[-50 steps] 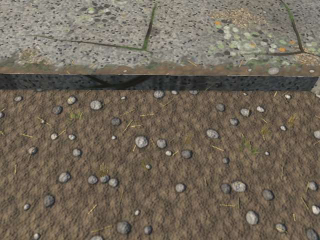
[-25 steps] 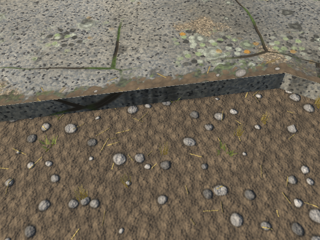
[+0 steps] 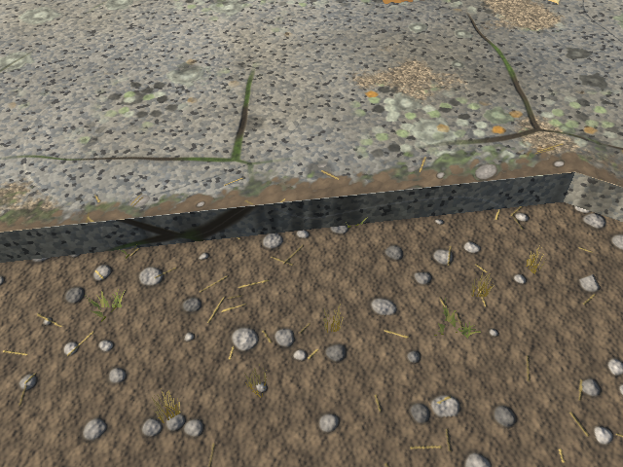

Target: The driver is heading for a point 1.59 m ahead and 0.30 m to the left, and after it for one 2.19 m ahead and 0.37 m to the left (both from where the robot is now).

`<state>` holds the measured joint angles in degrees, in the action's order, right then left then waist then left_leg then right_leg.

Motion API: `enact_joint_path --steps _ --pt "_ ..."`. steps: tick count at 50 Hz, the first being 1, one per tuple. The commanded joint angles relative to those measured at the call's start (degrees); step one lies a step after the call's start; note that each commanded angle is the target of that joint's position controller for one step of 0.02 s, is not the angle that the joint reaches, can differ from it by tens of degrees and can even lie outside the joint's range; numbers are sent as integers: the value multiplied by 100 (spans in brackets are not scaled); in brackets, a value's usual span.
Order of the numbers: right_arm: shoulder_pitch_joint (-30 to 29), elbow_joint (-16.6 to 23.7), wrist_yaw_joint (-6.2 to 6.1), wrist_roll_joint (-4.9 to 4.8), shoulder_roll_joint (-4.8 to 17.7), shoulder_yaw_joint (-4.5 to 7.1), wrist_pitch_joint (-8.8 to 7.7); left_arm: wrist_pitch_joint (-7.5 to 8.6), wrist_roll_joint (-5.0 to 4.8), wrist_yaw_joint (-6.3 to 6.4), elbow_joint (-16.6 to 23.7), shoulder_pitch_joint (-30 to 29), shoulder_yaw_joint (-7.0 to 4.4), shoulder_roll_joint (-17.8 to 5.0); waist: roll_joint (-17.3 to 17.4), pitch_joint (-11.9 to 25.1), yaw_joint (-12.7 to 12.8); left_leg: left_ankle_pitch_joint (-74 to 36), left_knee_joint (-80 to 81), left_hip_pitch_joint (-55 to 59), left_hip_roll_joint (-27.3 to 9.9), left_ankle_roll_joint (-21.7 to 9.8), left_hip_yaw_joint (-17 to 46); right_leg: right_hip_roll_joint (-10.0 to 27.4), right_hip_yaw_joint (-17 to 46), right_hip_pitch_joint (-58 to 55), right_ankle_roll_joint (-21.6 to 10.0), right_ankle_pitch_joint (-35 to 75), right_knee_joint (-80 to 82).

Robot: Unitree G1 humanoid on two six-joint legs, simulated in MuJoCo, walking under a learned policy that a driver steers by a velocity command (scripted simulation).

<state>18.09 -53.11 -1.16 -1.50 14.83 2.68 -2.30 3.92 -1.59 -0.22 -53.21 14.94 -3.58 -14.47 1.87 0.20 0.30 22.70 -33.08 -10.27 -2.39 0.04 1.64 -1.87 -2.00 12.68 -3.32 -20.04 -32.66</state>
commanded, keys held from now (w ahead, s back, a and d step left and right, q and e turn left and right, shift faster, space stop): w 1.00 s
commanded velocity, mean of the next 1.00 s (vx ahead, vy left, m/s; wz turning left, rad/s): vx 0.46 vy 0.00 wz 0.00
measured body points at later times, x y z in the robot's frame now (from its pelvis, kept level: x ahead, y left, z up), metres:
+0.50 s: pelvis +0.23 +0.06 -0.01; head +0.26 +0.07 +0.44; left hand +0.20 +0.33 -0.15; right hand +0.44 -0.19 -0.10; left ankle +0.33 +0.15 -0.73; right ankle +0.04 -0.09 -0.65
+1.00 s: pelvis +0.51 +0.03 -0.01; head +0.55 +0.02 +0.44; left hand +0.73 +0.25 -0.10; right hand +0.47 -0.24 -0.15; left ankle +0.34 +0.14 -0.72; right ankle +0.64 -0.07 -0.73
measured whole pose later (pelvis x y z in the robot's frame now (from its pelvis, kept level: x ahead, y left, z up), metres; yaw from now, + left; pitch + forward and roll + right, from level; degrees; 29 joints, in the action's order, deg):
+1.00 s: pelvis +0.51 +0.03 -0.01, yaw +0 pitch +2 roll +1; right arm 23.2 -56.7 0.1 1.3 15.7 2.6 -3.9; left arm 4.6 3.5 -1.9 -44.8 1.5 -1.4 -13.2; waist -0.2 -2.3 -4.0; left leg 24.9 -27.1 1.6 0.8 -1.4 -2.1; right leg 1.1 -3.1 27.1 -3.5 -3.5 -29.0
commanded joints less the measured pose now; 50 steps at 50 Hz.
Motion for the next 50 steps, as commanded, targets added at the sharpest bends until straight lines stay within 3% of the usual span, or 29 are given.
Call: enact_joint_path --steps 1,2,3,4,5,7,10,12,14,17,19,20,21,22,23,24,25,26,28,31,34,38,43,44,45,46,48,49,50 --pt "-1323 949 5 9 438 51 -298 165 12 -52 -207 1495 -389 -1438 -1703 -306 805 66 -1646 -3042 410 -52 -319 1925 3540 -2305 -1217 -212 2016" --pt "-1310 949 11 -52 675 122 -373 216 131 -71 -166 1439 -263 -1085 -1332 -320 694 898 -2812 -3757 305 -108 154 2289 4027 -2547 -1469 370 2046" --pt "-1088 874 60 -121 659 122 -412 260 159 -78 -91 1229 -178 -836 -894 -335 475 636 -3334 -4041 75 -266 371 2216 3610 -2643 -1370 678 1919" --pt "-1028 818 103 -120 592 104 -428 270 147 -83 -31 1091 -143 -753 -671 -298 381 215 -3442 -4229 -117 -377 323 2085 3109 -2688 -1215 892 1931" --pt "-1162 842 145 -78 571 109 -434 239 119 -88 -23 1003 -91 -666 -512 -416 337 -154 -3281 -4322 -284 -414 245 1977 2651 -2586 -1060 1328 2018" --pt "-1333 898 250 -8 447 100 -408 139 127 -63 -61 1055 3 -458 -650 -406 301 -673 -2745 -3938 -419 -335 21 1630 1865 -2244 -820 2074 2188" --pt "-1850 1096 348 55 156 -17 -351 53 118 57 -35 1028 2 -642 -580 -544 352 -1397 -1536 -3348 -280 -54 -311 1346 1160 -1525 -787 2367 2453" --pt "-2264 1246 366 34 82 -80 -343 56 133 112 -32 1062 -25 -828 -645 -656 430 -2002 -601 -2672 -84 18 -475 1214 859 -971 -723 2151 2646" --pt "-2464 1336 367 -5 231 -64 -318 84 87 121 -112 1234 -57 -929 -785 -753 443 -2354 -167 -2240 14 -15 -466 1351 823 -832 -712 1974 2809" --pt "-2491 1415 384 -20 501 6 -319 82 20 111 -170 1178 -95 -933 -787 -784 240 -2362 229 -2100 14 -268 -286 1617 726 -1336 -558 2541 2585" --pt "-1963 1301 364 7 742 129 -319 29 60 105 -143 1053 -144 -1046 -882 -300 -124 -2071 215 -1327 237 -481 -426 1621 548 -1660 -404 4343 1777" --pt "-1163 1057 326 4 913 248 -297 -26 95 107 -126 997 -139 -1023 -870 196 -533 -1953 193 -331 416 -632 -558 1437 369 -1525 -283 5118 820" --pt "-186 781 268 0 1110 358 -262 -62 145 121 -65 991 -94 -931 -755 773 -956 -1860 65 1119 161 -813 -285 1199 244 -710 -108 4695 -477" --pt "562 632 230 164 1681 475 -235 -8 205 79 77 1614 93 -254 637 1752 -773 -851 288 3271 -1380 -1580 2107 414 87 1317 208 2082 -2848" --pt "620 556 287 119 1418 379 -232 133 76 44 -18 1732 166 -77 1410 2347 -682 478 1689 3493 -2034 -1990 4409 -158 771 2198 259 -1140 -4112" --pt "70 605 311 63 1067 264 -269 240 -91 16 160 1124 -4 -682 924 1236 -638 950 1948 2611 -1826 -1647 3905 221 969 2814 142 -927 -4584" --pt "-391 690 313 74 861 205 -295 288 -156 25 315 610 -36 -830 504 555 -489 573 2023 1692 -1634 -1447 3035 523 784 2861 30 -419 -4461" --pt "-768 720 335 128 733 162 -335 283 -85 68 347 419 -47 -776 102 159 -266 -183 2163 802 -1400 -1344 2324 786 681 2596 28 57 -4092" --pt "-1070 706 363 225 540 116 -409 137 41 113 271 637 -80 -603 313 69 101 -889 2427 -76 -1021 -1236 1527 1071 743 1888 41 502 -3580" --pt "-873 540 330 187 649 135 -476 -6 83 134 360 462 -82 -485 218 -130 176 -1240 2758 -437 -938 -1390 1066 1148 646 2012 178 837 -3062" --pt "-495 384 209 172 827 167 -451 12 158 134 617 -260 -102 -544 17 -338 -1 -1588 2878 -123 -943 -1406 866 1170 632 2683 353 1742 -2072" --pt "-61 228 113 106 933 164 -385 113 135 44 836 -1054 -24 -378 3 -414 -294 -1924 2859 132 -748 -1182 368 929 366 2506 388 2791 -655" --pt "551 -51 86 64 980 173 -236 188 66 -132 1193 -1942 65 -352 -24 -589 -591 -2198 2499 1140 -1041 -1177 346 728 274 2748 305 2537 206" --pt "608 -84 77 62 1008 187 -194 211 57 -171 1266 -2042 71 -377 9 -596 -582 -2371 2369 1357 -1136 -1154 378 695 278 2776 248 2333 316" --pt "759 -171 87 391 756 104 -227 42 517 -255 1255 -1895 135 -289 61 -518 -474 -2930 2301 1280 -962 -1026 197 576 -104 2186 173 2153 324" --pt "744 -190 99 409 807 124 -240 -17 531 -265 1233 -1728 112 -322 302 -484 -415 -3497 2107 1242 -967 -933 171 464 -158 1790 69 1822 322" --pt "565 -194 106 378 1024 178 -222 14 495 -191 934 -596 -8 -645 393 54 173 -5203 760 1357 -836 -734 -7 145 -216 492 -199 1147 587" --pt "542 -147 103 347 936 143 -214 86 555 -116 630 421 -97 -902 165 690 581 -4793 -507 840 -581 -635 -216 352 -37 -841 -399 1284 662" --pt "973 148 156 115 354 -15 -245 114 671 -18 527 1197 -278 -1616 -1082 1771 585 -2568 -2678 -1113 14 -363 -577 2090 2223 -3015 -994 1064 597"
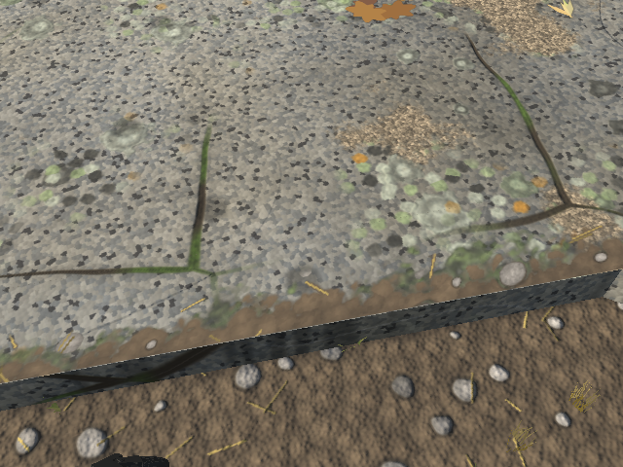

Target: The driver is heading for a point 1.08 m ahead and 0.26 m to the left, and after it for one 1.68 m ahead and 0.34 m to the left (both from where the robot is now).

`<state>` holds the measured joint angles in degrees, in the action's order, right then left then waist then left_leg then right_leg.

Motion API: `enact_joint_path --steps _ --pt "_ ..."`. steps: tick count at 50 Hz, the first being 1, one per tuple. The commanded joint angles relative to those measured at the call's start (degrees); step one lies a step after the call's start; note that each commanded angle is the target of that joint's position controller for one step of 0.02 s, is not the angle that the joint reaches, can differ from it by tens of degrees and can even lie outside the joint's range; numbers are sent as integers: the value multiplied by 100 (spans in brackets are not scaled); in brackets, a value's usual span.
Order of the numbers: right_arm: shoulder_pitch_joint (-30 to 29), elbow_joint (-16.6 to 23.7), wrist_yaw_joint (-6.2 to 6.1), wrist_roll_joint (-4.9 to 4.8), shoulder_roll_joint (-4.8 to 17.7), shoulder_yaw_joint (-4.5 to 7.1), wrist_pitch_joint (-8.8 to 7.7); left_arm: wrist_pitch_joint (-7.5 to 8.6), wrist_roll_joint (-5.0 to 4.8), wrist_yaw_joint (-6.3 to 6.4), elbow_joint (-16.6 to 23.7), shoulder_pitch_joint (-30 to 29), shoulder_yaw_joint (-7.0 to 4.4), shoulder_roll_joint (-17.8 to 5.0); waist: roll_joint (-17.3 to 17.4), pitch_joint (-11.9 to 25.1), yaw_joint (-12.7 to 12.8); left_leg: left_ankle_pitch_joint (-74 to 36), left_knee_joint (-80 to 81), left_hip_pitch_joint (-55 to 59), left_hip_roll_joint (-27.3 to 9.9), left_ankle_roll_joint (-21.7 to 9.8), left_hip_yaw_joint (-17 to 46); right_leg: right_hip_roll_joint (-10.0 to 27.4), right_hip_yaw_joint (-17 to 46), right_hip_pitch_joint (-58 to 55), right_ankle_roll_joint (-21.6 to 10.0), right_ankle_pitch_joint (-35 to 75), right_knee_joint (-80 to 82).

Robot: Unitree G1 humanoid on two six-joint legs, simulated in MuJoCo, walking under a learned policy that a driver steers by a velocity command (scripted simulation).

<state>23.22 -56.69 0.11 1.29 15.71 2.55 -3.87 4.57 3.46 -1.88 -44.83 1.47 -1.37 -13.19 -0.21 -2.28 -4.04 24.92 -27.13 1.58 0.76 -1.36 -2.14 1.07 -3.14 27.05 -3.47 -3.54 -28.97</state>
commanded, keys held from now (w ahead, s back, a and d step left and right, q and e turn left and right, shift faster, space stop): w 0.20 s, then w+q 0.66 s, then w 0.14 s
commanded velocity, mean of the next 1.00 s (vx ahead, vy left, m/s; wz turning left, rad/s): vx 0.50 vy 0.00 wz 0.32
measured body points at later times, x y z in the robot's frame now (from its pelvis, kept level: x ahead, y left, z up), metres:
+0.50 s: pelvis +0.27 +0.02 +0.00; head +0.30 +0.04 +0.45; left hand +0.22 +0.27 -0.15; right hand +0.47 -0.20 -0.10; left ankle +0.37 +0.11 -0.72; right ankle +0.12 -0.10 -0.72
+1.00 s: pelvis +0.53 +0.07 +0.01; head +0.56 +0.09 +0.46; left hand +0.67 +0.37 -0.07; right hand +0.57 -0.20 -0.11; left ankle +0.37 +0.11 -0.72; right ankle +0.63 -0.02 -0.51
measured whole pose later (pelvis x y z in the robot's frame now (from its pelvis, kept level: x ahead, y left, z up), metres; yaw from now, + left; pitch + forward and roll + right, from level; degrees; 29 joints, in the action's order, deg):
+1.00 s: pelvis +0.53 +0.07 +0.01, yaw +23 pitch +4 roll +1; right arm 30.3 -53.5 -2.6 1.9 14.0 3.2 -4.2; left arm 0.5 3.6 0.2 -39.4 0.5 -0.6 -13.3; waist -1.4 1.5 -4.4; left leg 18.3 -13.8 1.8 7.1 -5.8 11.6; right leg 4.6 -0.8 58.9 -0.6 -36.2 -100.2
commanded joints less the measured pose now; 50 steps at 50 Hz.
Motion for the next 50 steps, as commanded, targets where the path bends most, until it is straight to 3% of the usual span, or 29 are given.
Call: enact_joint_path --steps 1,2,3,4,5,7,9,13,16,20,22,24,25,26,27,28,29,30,31,33,36,39,40,41,45,48,49,50 --pt "529 410 12 -146 480 73 -100 -33 -50 135 -434 2666 -546 -1770 -1370 2480 1020 572 -4422 -3328 419 -218 222 2409 4162 -4802 -1319 -314 1013" --pt "43 450 7 -70 764 160 -79 -56 -167 116 -375 2128 -470 -1496 -686 1613 871 223 -4711 -3754 19 -319 662 2066 3344 -4145 -1179 -454 1045" --pt "-259 519 50 -73 611 115 -113 -39 -193 103 -330 1663 -362 -1072 -404 948 726 -237 -4496 -3779 -231 -343 608 1839 2639 -3339 -1080 -339 1214" --pt "-365 508 78 -59 493 92 -91 -20 -199 99 -342 1418 -278 -781 -323 546 568 -528 -4049 -3591 -458 -345 556 1551 2100 -2713 -884 -174 1471" --pt "-349 505 101 52 458 87 -11 1 -235 110 -417 1324 -230 -636 -454 335 406 -646 -3745 -3315 -571 -285 510 1335 1746 -2245 -750 -54 1657" --pt "-214 418 161 130 317 49 126 64 -236 107 -536 1420 -214 -612 -480 342 289 -799 -3616 -2983 -563 -187 382 1192 1433 -1926 -786 266 1859" --pt "-478 514 203 130 264 32 173 122 -283 104 -691 1575 -250 -747 -451 184 247 -1072 -3304 -3219 -667 -92 289 1164 1214 -1853 -886 251 2104" --pt "-1319 759 245 59 194 -26 170 135 -242 111 -890 1799 -242 -742 -381 -175 401 -1852 -2195 -3603 -740 33 205 1068 655 -1945 -828 107 2429" --pt "-1817 913 264 3 127 -73 152 163 -224 140 -1023 1985 -241 -775 -386 -252 531 -2315 -1390 -3369 -584 -27 96 1046 179 -2071 -685 348 2449" --pt "-2200 1105 279 49 193 -58 139 149 -198 225 -1166 2162 -252 -835 -351 -370 602 -2119 -838 -3317 -485 -266 -56 1302 -73 -2662 -537 663 2184" --pt "-2159 1157 270 94 227 -29 114 113 -175 260 -1178 2100 -274 -943 -333 -322 534 -1659 -686 -3151 -313 -435 -228 1376 -231 -2997 -454 1758 1647" --pt "-1390 965 223 134 322 58 60 38 -172 266 -1156 1990 -286 -1027 -322 190 184 -1409 -314 -2192 138 -700 -505 1260 -557 -3103 -326 3542 136" --pt "-475 670 179 189 554 174 14 9 -172 275 -1080 1993 -249 -968 -122 726 -141 -1525 -122 -1006 193 -906 -307 1068 -743 -2585 -170 3321 -1122" --pt "383 597 91 246 1274 398 7 44 -307 235 -725 2096 -136 -636 941 1517 -355 -1455 14 855 -1237 -1584 1823 566 -990 -715 146 1442 -3272" --pt "328 562 86 40 1481 475 77 88 -245 200 -606 1991 -174 -656 1600 1883 -166 -1850 960 1532 -2123 -2064 4214 -431 -264 768 289 -2655 -4636" --pt "5 598 95 -81 1410 456 127 97 -159 170 -545 1562 -216 -875 802 1354 -106 -1725 986 1182 -1909 -1927 3536 1 461 1254 185 -2339 -4815" --pt "-395 672 79 -82 1090 393 139 136 -207 152 -499 1342 -183 -766 359 708 27 -1978 1051 437 -1748 -1781 2905 240 446 1293 178 -1816 -4569" --pt "-667 724 59 -75 803 319 146 135 -192 154 -495 1300 -163 -676 88 310 244 -2494 1210 -262 -1455 -1548 2408 432 468 1011 195 -1521 -4013" --pt "-834 727 32 -108 640 269 137 61 -111 169 -460 1275 -160 -670 135 169 407 -2965 1311 -696 -1215 -1412 2059 508 475 688 279 -1459 -3686" --pt "-841 754 31 -107 636 255 64 -122 -21 154 -475 1413 -137 -591 204 356 532 -3732 1301 -926 -993 -1403 1728 461 399 305 429 -1400 -3487" --pt "-594 711 16 -128 825 309 26 -218 -35 115 -273 1032 -125 -540 232 263 481 -3628 1437 -1040 -818 -1410 1609 434 283 519 631 -1042 -2879" --pt "-292 709 -25 -67 752 309 84 -252 -66 123 -64 524 -80 -447 502 277 267 -3234 1420 -746 -763 -1379 1771 388 167 951 746 -771 -2808" --pt "-185 716 -43 -66 737 307 99 -251 -74 127 35 318 -84 -503 403 213 201 -3076 1433 -626 -795 -1396 1892 425 222 1203 761 -719 -2758" --pt "2 703 -63 1 710 303 100 -257 -59 149 125 143 -106 -502 508 227 106 -3110 1322 -156 -946 -1511 2282 423 187 1818 717 -930 -3410" --pt "912 564 -206 -8 828 325 33 -224 3 184 657 -643 -116 -518 223 -13 -126 -3019 1200 1504 -1477 -1933 3048 563 346 4625 598 -2090 -5837" --pt "1565 342 -322 104 720 263 -67 -244 13 210 1342 -1598 53 -232 334 -457 -433 -3349 1022 2271 -1660 -1813 3083 470 470 6703 289 -3748 -7831" --pt "1656 250 -355 100 679 249 -95 -262 32 233 1676 -1916 154 -99 355 -576 -409 -3558 1019 2140 -1660 -1579 2929 463 637 7002 98 -4210 -8015" --pt "1591 184 -351 78 698 227 -100 -250 11 228 1962 -2185 270 4 286 -645 -323 -3374 1320 1821 -1476 -1298 2591 492 425 6851 -12 -4355 -7398"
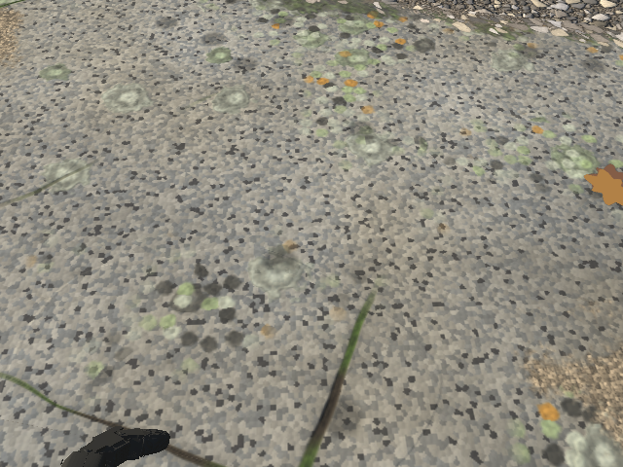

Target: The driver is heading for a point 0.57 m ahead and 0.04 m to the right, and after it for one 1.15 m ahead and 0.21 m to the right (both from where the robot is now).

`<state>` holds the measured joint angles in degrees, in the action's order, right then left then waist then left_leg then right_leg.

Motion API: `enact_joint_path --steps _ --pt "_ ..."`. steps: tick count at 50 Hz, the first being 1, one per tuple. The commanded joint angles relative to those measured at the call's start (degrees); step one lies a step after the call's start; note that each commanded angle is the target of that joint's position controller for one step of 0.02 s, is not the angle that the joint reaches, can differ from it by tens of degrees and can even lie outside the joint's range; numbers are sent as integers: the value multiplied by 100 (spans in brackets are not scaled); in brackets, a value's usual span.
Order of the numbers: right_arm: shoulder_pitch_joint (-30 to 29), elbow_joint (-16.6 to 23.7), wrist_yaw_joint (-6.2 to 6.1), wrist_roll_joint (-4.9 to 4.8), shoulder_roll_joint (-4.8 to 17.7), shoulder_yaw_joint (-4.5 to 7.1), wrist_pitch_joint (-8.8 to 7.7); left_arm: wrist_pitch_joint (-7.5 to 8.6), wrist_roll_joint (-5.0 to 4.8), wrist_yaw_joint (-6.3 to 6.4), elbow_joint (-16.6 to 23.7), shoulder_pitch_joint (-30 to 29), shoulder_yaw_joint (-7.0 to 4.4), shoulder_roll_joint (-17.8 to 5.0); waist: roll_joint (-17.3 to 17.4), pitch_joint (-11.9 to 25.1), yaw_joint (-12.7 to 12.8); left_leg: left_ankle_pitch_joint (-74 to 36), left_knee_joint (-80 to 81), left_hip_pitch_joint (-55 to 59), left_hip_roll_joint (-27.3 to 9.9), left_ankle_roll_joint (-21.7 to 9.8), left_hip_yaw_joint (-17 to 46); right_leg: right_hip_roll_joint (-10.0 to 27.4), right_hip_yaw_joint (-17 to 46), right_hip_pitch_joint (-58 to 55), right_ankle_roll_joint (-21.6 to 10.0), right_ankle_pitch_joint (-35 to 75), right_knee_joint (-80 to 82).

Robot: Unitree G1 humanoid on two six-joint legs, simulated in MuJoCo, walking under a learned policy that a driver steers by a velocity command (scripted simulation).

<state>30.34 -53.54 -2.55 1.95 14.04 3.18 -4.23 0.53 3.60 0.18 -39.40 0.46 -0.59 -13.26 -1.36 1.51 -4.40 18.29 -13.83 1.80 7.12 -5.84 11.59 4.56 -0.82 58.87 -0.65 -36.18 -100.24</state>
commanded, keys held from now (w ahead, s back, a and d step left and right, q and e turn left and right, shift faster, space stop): w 1.00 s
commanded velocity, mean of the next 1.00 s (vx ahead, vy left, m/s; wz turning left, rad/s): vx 0.50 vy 0.00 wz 0.08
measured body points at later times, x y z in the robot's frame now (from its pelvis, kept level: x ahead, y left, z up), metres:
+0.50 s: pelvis +0.32 -0.10 +0.12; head +0.33 -0.12 +0.57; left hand +0.28 +0.12 -0.03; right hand +0.54 -0.30 +0.03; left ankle +0.47 +0.08 -0.48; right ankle +0.26 -0.14 -0.62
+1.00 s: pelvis +0.65 -0.09 +0.12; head +0.67 -0.09 +0.57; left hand +0.82 +0.17 +0.03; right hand +0.63 -0.34 -0.02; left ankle +0.64 +0.00 -0.62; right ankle +0.74 -0.26 -0.53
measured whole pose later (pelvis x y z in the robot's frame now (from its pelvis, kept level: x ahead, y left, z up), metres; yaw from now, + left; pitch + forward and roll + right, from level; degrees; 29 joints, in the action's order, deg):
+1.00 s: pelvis +0.65 -0.09 +0.12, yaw +0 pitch +3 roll +2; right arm 23.6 -53.9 1.0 0.2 12.8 2.1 -4.9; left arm 6.0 -0.6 0.2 -43.8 8.7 -1.7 -16.0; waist -1.6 1.1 -2.6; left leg 9.6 -17.5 -10.8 5.0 -4.3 -2.0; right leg 6.8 3.6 44.2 -0.1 -9.8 -63.6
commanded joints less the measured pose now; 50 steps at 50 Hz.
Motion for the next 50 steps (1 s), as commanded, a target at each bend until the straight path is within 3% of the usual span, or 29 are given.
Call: enact_joint_path --steps 1,3,4,5,6,7,8,9,10,11,12,13,15,18,20,24,28,32,35,37,38,39,40,41,42,43,44,46,50 --pt "788 -174 -92 0 797 126 -60 176 -55 -2 1629 -2266 230 -12 438 -1120 -268 -2548 379 1293 -1992 -677 998 164 80 3227 -354 -1128 408" --pt "-89 29 -46 -180 635 34 66 34 -106 -164 1592 -1447 366 217 39 -538 289 -3940 1440 -1059 -1554 -521 132 -80 -657 -996 -511 1035 2766" --pt "-556 257 59 -269 822 27 48 -8 -132 -183 1282 -532 282 117 334 71 697 -6287 997 -1808 -1451 -498 -234 -412 -773 -3089 -581 1692 3074" --pt "-507 233 139 -305 1382 184 -2 -56 -154 -116 830 941 71 -230 820 982 1265 -8171 -95 -1603 -1618 -390 -309 -748 -655 -4549 -599 1743 2891" --pt "-599 183 194 -409 1754 333 -59 -72 -194 -46 460 2196 -133 -554 903 1586 1920 -8920 -1495 -1327 -1626 -210 -337 -860 -407 -5523 -647 1884 3654" --pt "-739 139 232 -402 1609 374 -166 -42 -84 3 91 3050 -345 -1039 424 1762 2208 -7481 -3493 -1470 -1279 71 -287 -591 423 -6041 -780 1391 4645" --pt "-491 427 352 -405 470 159 -238 60 3 54 -175 3150 -504 -1880 -2252 1974 1646 -210 -6341 -2810 324 405 -239 1293 3942 -6298 -1262 1970 6690" --pt "11 448 476 -57 445 166 -276 -6 -215 58 -51 2502 -496 -1659 -1694 2198 1065 -136 -7547 -3255 411 236 587 1499 6014 -6046 -1115 2146 7942" --pt "98 438 501 -66 383 174 -224 20 -266 32 32 1465 -422 -1259 -960 1324 443 -444 -7913 -3566 73 213 242 1458 5549 -5240 -1219 1211 7838" --pt "-215 551 461 35 259 106 -145 81 -294 11 -114 1024 -338 -736 -163 340 224 -597 -7819 -3768 -313 188 -358 1231 4634 -4336 -1134 959 7751" --pt "-952 838 707 224 13 -158 -124 368 -63 -199 -484 1632 27 -30 -133 -130 905 -1242 -8468 -4817 -214 12 741 598 3638 -3762 -1317 149 7478" --pt "-958 997 754 251 -85 -262 -87 446 -25 -176 -947 1610 -14 -3 -124 104 445 -1559 -8711 -5121 -311 -237 602 590 3364 -3735 -1202 173 7608" --pt "-827 1051 786 205 -94 -365 -57 595 24 -168 -1184 1177 64 232 -30 76 112 -1895 -8633 -5584 -421 -450 772 658 2872 -3487 -1084 994 8059" --pt "-1492 1339 633 48 425 -303 -71 751 179 -276 -1365 968 47 -43 154 255 -75 -1917 -7502 -5668 -698 -354 156 362 1354 -3352 -736 1602 8330" --pt "-1910 1408 669 55 322 -273 -144 831 244 -260 -1291 1220 61 -114 -231 290 83 -2275 -7120 -5180 -818 -55 -408 50 673 -3165 -554 2773 8451" --pt "-2955 1705 665 22 226 -277 -269 873 152 -221 -1572 2920 -24 -466 -240 151 730 -2284 -5481 -6123 -735 463 -739 218 695 -5242 -557 5217 8265" --pt "-3552 1824 713 128 75 -233 -35 798 -2 -422 -1524 3150 -47 -460 -326 -238 686 -2976 -3767 -5590 -908 464 -1043 450 643 -5620 -689 5485 8677" --pt "-4269 2056 710 -6 204 -98 57 787 -58 -447 -1793 3699 -97 -626 -268 -477 715 -2513 -2146 -5048 -639 325 -1364 564 493 -6556 -452 6568 8669" --pt "-4116 1993 635 -54 391 29 34 736 -80 -441 -1905 3735 -219 -1008 -418 -323 456 -1889 -1713 -3947 -328 188 -1621 609 349 -6778 -194 8729 8115" --pt "-2442 1454 469 -127 653 145 -46 717 0 -448 -1703 3014 -317 -1301 -382 195 -262 -2239 -1880 -1813 -323 -116 -1423 642 326 -5854 213 10005 6999" --pt "-951 998 394 -134 875 204 -100 748 39 -435 -1507 2857 -228 -1039 -3 1350 -561 -2710 -2544 828 -719 -699 -1099 381 370 -4612 491 9163 5810" --pt "42 743 400 -117 987 256 -120 786 183 -439 -1471 3657 35 -324 1676 2624 -572 -3964 -2578 3823 -2307 -2264 1028 -669 376 -2196 1002 3685 2898" --pt "1093 373 345 128 690 192 -106 754 -37 -602 -1190 2743 -50 -598 1112 2716 -1084 -2428 -1337 3966 -2684 -2096 2578 -1167 855 -1059 868 481 1777" --pt "588 285 300 164 911 314 -190 731 -242 -568 -869 1783 -162 -691 595 884 -931 -1383 -746 2422 -2553 -1459 2148 -802 963 -393 386 719 1386" --pt "-787 475 310 80 800 282 -223 739 -117 -419 -849 1706 -148 -746 323 -90 -299 -1265 -332 460 -2455 -1313 1492 -349 948 -618 143 1339 1767" --pt "-1656 850 265 -305 393 49 -185 771 -717 -158 -426 1267 -181 -679 127 68 216 -1772 84 -480 -2426 -1271 1421 -301 603 -1381 -30 1619 1787" --pt "-1860 832 274 -287 209 -45 -207 730 -689 -73 -435 1571 -168 -639 127 159 567 -1793 289 -1071 -2220 -1154 988 -33 662 -1820 -100 1797 2032" --pt "-2105 819 362 -212 307 -56 -201 590 -578 -8 -565 2057 -140 -405 305 -14 891 -1565 544 -1959 -1905 -1026 328 224 580 -2104 -102 1898 2526" --pt "-1501 572 313 -206 690 23 -271 515 -354 47 -214 1157 -81 -345 226 -238 676 -2390 646 -2669 -1394 -820 -681 320 246 -2476 98 3619 4589"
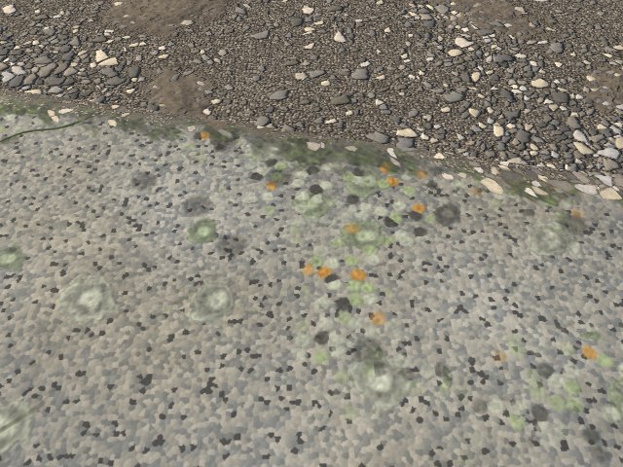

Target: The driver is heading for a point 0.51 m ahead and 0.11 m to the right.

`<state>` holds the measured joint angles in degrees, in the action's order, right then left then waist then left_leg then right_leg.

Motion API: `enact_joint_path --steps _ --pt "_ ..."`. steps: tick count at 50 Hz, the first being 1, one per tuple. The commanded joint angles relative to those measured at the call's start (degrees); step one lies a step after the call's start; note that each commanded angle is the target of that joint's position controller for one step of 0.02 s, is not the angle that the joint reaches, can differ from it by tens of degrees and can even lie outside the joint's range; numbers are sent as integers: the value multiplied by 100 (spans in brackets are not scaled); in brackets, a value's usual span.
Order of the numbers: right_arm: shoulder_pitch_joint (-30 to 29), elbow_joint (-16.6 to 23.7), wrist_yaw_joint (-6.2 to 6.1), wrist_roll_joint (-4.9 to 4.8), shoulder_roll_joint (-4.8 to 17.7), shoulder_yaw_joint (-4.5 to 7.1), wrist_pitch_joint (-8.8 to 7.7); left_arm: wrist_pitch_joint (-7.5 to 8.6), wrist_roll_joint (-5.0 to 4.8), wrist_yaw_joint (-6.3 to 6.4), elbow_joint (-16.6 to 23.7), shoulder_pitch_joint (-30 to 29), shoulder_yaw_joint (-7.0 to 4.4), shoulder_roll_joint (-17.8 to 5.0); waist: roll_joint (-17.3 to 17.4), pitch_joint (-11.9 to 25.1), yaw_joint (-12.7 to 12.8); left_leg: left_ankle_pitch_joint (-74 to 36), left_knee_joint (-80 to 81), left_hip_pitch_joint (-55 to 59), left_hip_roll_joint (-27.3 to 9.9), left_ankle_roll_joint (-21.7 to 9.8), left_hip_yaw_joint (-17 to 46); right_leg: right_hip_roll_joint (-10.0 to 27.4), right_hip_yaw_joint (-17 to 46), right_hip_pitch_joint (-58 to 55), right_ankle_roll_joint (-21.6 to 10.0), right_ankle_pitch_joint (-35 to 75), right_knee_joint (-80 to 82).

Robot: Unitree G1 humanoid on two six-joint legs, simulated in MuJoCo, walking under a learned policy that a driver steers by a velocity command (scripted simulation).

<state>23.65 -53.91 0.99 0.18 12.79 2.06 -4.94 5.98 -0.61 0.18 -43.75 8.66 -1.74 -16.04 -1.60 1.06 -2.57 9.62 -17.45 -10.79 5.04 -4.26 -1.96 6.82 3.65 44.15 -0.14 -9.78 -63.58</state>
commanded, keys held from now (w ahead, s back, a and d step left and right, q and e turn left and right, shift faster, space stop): w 0.46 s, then no key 0.54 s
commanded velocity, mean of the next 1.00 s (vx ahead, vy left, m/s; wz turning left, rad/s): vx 0.34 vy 0.00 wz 0.00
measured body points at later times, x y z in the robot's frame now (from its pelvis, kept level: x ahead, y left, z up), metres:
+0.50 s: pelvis +0.28 -0.07 +0.00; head +0.31 -0.08 +0.45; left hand +0.32 +0.20 -0.12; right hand +0.44 -0.34 -0.11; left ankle +0.38 +0.10 -0.67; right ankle +0.28 -0.16 -0.74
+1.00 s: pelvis +0.43 -0.04 -0.01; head +0.45 -0.03 +0.44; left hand +0.52 +0.23 -0.15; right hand +0.56 -0.28 -0.14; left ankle +0.51 +0.07 -0.74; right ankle +0.45 -0.18 -0.75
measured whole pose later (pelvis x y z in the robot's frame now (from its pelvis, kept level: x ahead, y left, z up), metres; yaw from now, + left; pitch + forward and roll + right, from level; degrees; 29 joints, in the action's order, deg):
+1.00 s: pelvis +0.43 -0.04 -0.01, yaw +0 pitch +1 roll +1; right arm 7.3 -51.1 -0.8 0.8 11.1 1.7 -0.7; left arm -0.9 1.0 2.3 -52.5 11.7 -2.9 -14.1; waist -1.9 -0.3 0.3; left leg 7.5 -27.8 -21.4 2.3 -2.1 -2.3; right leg 3.8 2.0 18.4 1.7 -15.7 -33.3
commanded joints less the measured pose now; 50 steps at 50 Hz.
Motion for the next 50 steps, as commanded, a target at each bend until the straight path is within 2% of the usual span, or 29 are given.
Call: enact_joint_path --steps 1,4,7,9,10,11,12,13,14,15,16,17,19,22,25,30,32,34,35,36,37,38,39,40,41,44,47,49,50 --pt "-639 558 -67 -78 842 139 -193 -16 50 33 288 30 53 -31 285 -176 345 -1494 992 -1357 -1102 -879 543 -3 -278 -1248 47 1417 1591" --pt "-85 358 -109 -200 1062 195 -129 -17 -66 -26 503 -782 53 -96 403 -195 -21 -971 940 -482 -1330 -773 674 -200 -308 -1329 116 1854 2693" --pt "116 239 -120 -186 1042 230 26 1 -81 -112 696 -1177 -12 -279 459 -301 -125 -870 465 615 -1725 -632 930 -227 -201 -946 -42 1293 3270" --pt "71 221 -133 -150 1096 273 123 27 -48 -152 687 -969 -82 -408 581 -215 38 -1413 32 964 -1827 -507 988 -346 -291 -1300 -216 738 3506" --pt "-10 240 -142 -127 1082 273 160 40 -21 -145 571 -531 -161 -533 590 14 291 -2205 -522 1006 -1658 -389 853 -503 -437 -1902 -348 555 3653" --pt "-54 313 -150 -70 937 222 163 53 22 -117 316 406 -303 -836 490 629 671 -2531 -1609 590 -1356 -241 608 -390 -355 -3237 -567 838 3432" --pt "156 499 -161 77 590 102 94 31 91 -91 172 1418 -429 -1364 -402 1603 874 -869 -3623 -921 -852 29 251 863 1107 -5260 -1110 1374 3095" --pt "790 474 -101 -30 115 -50 -43 -32 20 -150 28 1667 -482 -1502 -1870 2311 712 2211 -5223 -2813 -131 311 392 1679 3585 -6704 -1892 30 4100" --pt "320 448 -78 -161 755 118 -121 -68 -16 -135 63 1664 -371 -980 -1077 1949 908 2189 -5875 -3531 -459 282 872 1505 3714 -6524 -1706 -884 4416" --pt "-421 676 -82 -225 989 186 -153 -72 -14 -97 127 1211 -312 -815 -598 1118 891 1594 -5882 -3797 -721 251 707 1324 2833 -5674 -1468 -626 4492" --pt "-785 761 -126 -160 937 186 -135 -66 52 -99 180 800 -271 -710 -130 680 715 1102 -5642 -3555 -964 265 576 1103 2190 -4789 -1400 75 4637" --pt "-856 819 -160 -87 847 202 -97 -45 101 -118 179 540 -251 -585 -120 433 492 850 -5286 -3222 -1125 285 587 936 1786 -4113 -1376 566 4791" --pt "-668 812 -174 -88 642 199 23 5 113 -152 112 414 -215 -374 -335 326 205 673 -4875 -2681 -1257 301 604 674 1265 -3509 -1343 826 5132" --pt "-984 941 -176 -30 518 168 86 34 64 -108 -45 580 -295 -573 -198 138 159 199 -4126 -2865 -1312 403 546 656 808 -3361 -1436 1384 5385" --pt "-1510 1064 -144 2 399 109 61 -29 56 -38 -177 690 -330 -682 -130 -49 258 -661 -2852 -2604 -1178 447 405 428 187 -3248 -1246 2458 5342" --pt "-2135 1207 -56 -23 439 91 29 -151 -15 17 -495 1092 -330 -750 -293 69 511 -1499 -1595 -1872 -758 386 259 345 -143 -3639 -997 3045 4849" --pt "-2170 1255 -18 10 573 129 2 -200 -38 45 -560 1009 -342 -778 -366 135 435 -1239 -1272 -1710 -701 236 323 450 7 -3927 -887 2999 4465" --pt "-1596 1027 -23 92 764 219 -33 -225 -53 69 -578 855 -332 -732 -264 435 138 -1729 -670 -772 -536 35 189 197 -27 -3975 -650 2933 3732" --pt "-1196 927 -72 138 1120 314 -48 -191 39 72 -567 1015 -287 -598 75 796 84 -3775 -813 200 -964 -166 514 -167 -231 -3598 -394 2361 3001" --pt "-876 914 -124 253 1334 329 1 -115 143 43 -620 1656 -147 -160 952 1539 250 -5771 -1354 2088 -2149 -938 1634 -630 -411 -2178 -37 110 1623" --pt "-631 819 -107 159 933 228 83 -136 98 16 -766 1968 -66 -59 1592 2213 103 -5873 -1194 2551 -2822 -1586 2507 -810 -102 -1641 204 -2846 505" --pt "-704 808 -66 35 742 168 155 -225 7 2 -761 1721 -190 -489 1177 2024 50 -4475 -954 2108 -2579 -1464 2475 -623 160 -1446 260 -3139 127" --pt "-1096 846 -62 6 721 158 194 -336 -56 43 -667 1328 -222 -537 876 1464 126 -3150 -680 1487 -2389 -1256 2292 -466 85 -1165 294 -2872 43" --pt "-1486 902 -76 25 670 130 216 -457 -22 110 -624 1023 -241 -508 639 990 203 -2156 -385 727 -2237 -1102 2132 -335 28 -1184 328 -2574 226" --pt "-1852 947 -103 64 646 117 241 -571 30 176 -600 913 -261 -478 673 705 357 -1465 -97 -19 -2085 -955 1928 -218 45 -1525 366 -2269 561" --pt "-2227 908 -159 169 640 142 309 -689 78 274 -755 1124 -209 -164 1043 563 563 -655 239 -1091 -1612 -766 1228 -338 -220 -2676 372 -1552 1636" --pt "-2195 758 -197 79 584 128 339 -690 103 252 -877 1117 -200 -100 930 616 597 411 239 -1226 -1496 -650 1063 -429 -362 -3358 248 -444 2711" --pt "-2018 602 -200 21 452 81 363 -703 214 218 -883 1001 -202 -137 785 393 594 1627 221 -1426 -1290 -274 1007 -448 -387 -3693 89 -89 3376" --pt "-1885 514 -195 32 412 64 369 -704 259 219 -810 896 -213 -283 605 125 518 2038 120 -1507 -1159 -18 971 -196 -111 -3604 -47 -150 3724"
